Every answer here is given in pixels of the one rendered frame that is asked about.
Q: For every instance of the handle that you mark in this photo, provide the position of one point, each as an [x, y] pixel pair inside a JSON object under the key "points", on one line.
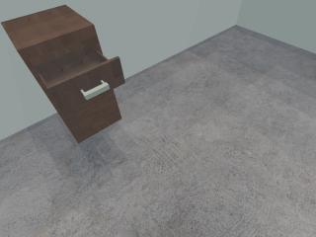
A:
{"points": [[96, 91]]}

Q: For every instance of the drawer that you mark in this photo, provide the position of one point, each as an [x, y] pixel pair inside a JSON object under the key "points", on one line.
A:
{"points": [[82, 69]]}

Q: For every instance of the cabinet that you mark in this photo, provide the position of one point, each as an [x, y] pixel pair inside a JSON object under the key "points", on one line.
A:
{"points": [[45, 35]]}

